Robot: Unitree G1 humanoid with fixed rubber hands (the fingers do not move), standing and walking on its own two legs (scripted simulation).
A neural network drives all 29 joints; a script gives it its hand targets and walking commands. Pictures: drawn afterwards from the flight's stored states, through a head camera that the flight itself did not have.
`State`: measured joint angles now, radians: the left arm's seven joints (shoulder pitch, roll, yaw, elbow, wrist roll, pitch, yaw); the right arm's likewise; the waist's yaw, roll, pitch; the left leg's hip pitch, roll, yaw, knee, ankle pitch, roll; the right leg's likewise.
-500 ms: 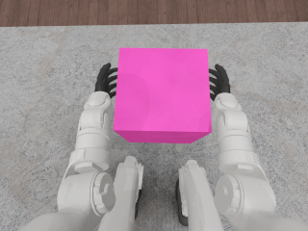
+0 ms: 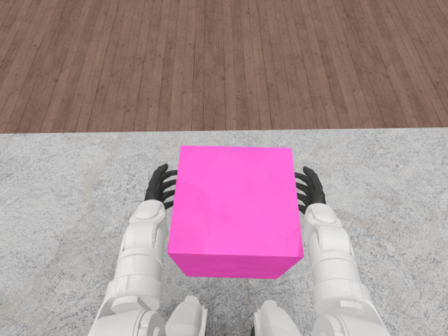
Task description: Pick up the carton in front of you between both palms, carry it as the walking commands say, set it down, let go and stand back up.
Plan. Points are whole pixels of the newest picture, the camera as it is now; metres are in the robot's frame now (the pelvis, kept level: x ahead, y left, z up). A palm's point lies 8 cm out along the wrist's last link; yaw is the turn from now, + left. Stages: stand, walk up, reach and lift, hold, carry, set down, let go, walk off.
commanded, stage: reach and lift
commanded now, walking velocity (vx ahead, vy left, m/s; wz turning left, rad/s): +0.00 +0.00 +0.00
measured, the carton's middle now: (233, 219) +0.35 +0.01 -0.09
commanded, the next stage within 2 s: hold in 1.44 s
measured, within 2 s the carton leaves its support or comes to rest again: neither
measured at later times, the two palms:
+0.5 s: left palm (136, 189) +0.31 +0.15 +0.10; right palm (346, 195) +0.32 -0.15 +0.11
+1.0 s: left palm (134, 185) +0.32 +0.15 +0.11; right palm (347, 191) +0.32 -0.15 +0.11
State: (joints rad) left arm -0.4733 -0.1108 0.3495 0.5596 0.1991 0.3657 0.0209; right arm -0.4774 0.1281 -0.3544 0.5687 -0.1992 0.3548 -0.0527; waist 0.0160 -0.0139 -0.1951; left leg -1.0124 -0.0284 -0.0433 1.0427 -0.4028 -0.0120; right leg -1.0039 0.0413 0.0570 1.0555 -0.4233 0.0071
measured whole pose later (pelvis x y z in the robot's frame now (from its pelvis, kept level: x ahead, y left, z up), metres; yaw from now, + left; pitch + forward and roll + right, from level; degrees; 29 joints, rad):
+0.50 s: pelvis +0.02 +0.00 +0.08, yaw +0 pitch -3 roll +0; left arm -0.29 -0.16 0.29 0.39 0.27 0.59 -0.01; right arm -0.30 0.16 -0.30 0.40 -0.28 0.59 0.00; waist 0.01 -0.01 -0.04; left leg -0.21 -0.02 -0.05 0.49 -0.23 0.00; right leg -0.20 0.02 0.06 0.49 -0.24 0.00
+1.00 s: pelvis +0.02 +0.00 +0.08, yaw +0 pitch -5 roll +0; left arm -0.32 -0.17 0.29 0.34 0.29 0.63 -0.02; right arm -0.32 0.17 -0.31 0.35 -0.30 0.62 0.02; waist 0.01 -0.01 0.04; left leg -0.14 -0.02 -0.05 0.42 -0.20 0.00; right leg -0.13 0.02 0.07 0.43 -0.22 0.00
